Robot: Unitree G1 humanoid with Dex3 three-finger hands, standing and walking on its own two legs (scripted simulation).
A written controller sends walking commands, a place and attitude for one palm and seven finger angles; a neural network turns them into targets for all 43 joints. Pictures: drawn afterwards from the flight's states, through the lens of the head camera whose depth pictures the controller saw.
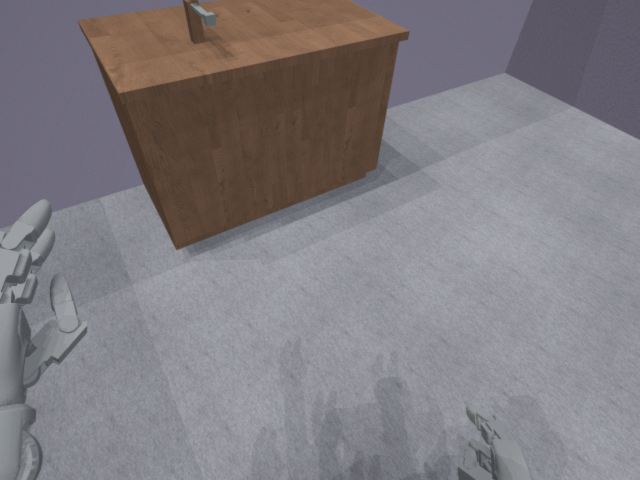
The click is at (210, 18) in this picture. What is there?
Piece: tap's lever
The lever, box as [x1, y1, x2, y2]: [202, 12, 215, 26]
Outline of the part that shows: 202,13 204,23 207,26 215,24 215,18 212,12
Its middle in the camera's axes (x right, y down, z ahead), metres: -0.32 -0.62 +1.10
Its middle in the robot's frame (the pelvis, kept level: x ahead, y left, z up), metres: +1.23 +0.40 +0.08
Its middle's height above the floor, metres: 0.85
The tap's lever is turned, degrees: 0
